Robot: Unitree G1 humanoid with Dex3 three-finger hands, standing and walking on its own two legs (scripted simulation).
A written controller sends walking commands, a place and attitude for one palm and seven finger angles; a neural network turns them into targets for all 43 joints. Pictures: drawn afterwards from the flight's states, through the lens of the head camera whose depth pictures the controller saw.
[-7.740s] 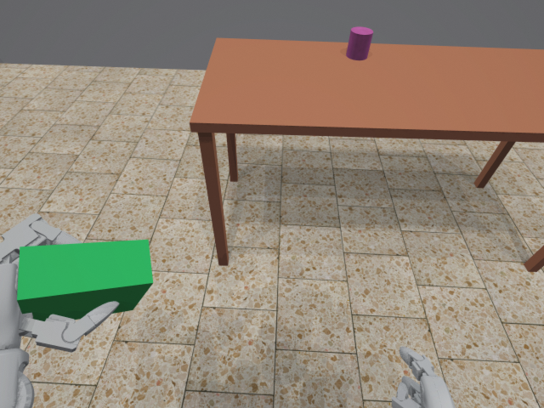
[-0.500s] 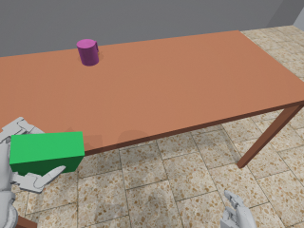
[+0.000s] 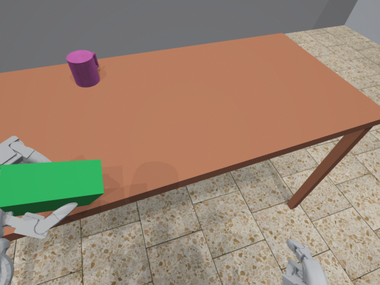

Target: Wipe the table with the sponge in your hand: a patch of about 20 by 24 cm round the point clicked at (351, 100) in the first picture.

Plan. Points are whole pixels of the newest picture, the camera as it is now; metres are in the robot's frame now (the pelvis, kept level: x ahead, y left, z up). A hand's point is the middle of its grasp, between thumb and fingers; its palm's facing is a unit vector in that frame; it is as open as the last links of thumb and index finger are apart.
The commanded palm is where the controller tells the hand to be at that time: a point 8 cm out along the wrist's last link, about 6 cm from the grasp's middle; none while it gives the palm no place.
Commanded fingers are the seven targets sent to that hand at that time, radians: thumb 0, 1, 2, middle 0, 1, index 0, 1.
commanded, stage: shuffle to correct the standing spot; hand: left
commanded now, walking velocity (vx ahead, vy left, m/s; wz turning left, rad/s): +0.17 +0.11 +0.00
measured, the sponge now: (67, 187) +0.23 +0.21 +0.15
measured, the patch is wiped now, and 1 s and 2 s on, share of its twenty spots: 0.00 0.00 0.00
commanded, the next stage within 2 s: come to a stop and stand still in 0.02 s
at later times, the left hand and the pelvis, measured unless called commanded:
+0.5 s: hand (62, 137) +0.30 +0.23 +0.19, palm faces +0.34 -0.86 -0.39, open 9.3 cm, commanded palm +0.25 +0.28 +0.19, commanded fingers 0.00 0.10 1.30 -1.20 -1.60 -1.20 -1.60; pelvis +0.07 +0.01 +0.01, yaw -5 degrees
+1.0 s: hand (61, 115) +0.36 +0.27 +0.18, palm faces +0.29 -0.87 -0.40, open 9.3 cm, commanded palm +0.30 +0.30 +0.19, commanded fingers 0.00 0.10 1.30 -1.20 -1.60 -1.20 -1.60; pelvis +0.12 +0.04 +0.02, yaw -6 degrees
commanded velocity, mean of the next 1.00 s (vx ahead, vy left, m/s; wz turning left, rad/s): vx -0.03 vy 0.01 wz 0.00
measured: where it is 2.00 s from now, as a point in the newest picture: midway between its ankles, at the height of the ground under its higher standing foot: outside the picture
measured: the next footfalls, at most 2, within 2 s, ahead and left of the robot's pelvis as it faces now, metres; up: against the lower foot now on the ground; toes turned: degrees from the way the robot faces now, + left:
right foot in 0.26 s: +0.15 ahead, -0.09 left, +0.00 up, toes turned -8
left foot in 0.48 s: +0.15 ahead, +0.15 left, +0.00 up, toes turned -3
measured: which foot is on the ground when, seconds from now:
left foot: down 0.00-0.28, up 0.30-0.46, down 0.48-1.00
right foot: down 0.00-0.02, up 0.04-0.24, down 0.26-1.00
